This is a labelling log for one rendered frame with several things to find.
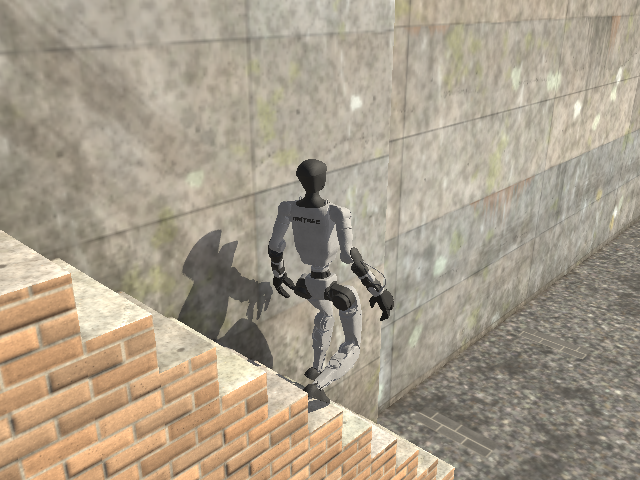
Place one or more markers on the robot torso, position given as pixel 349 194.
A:
pixel 316 241

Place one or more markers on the right robot hand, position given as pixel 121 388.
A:
pixel 385 302

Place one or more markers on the left robot hand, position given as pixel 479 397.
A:
pixel 287 281

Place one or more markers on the left robot forearm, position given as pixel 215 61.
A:
pixel 277 262

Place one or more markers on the robot right upper arm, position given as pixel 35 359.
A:
pixel 342 218

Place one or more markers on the robot left upper arm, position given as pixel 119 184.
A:
pixel 277 243

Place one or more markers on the right robot foot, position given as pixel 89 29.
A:
pixel 316 393

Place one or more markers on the right robot forearm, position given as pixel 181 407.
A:
pixel 364 274

